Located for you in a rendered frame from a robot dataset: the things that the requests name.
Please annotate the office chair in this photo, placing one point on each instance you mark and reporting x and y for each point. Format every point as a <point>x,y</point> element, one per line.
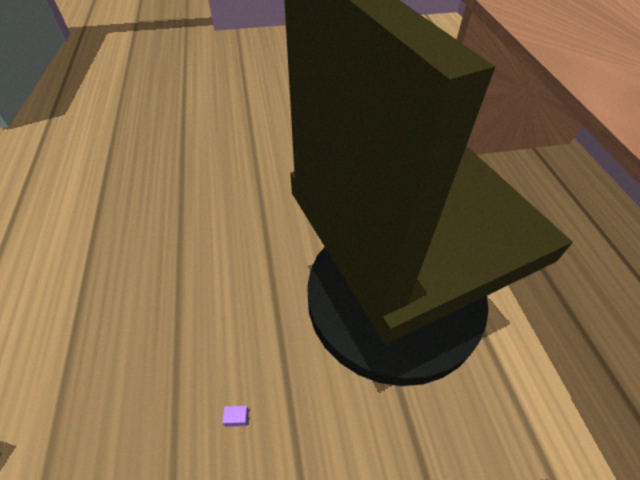
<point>417,228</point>

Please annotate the desk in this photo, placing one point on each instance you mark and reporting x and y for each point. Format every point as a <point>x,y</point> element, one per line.
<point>559,65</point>

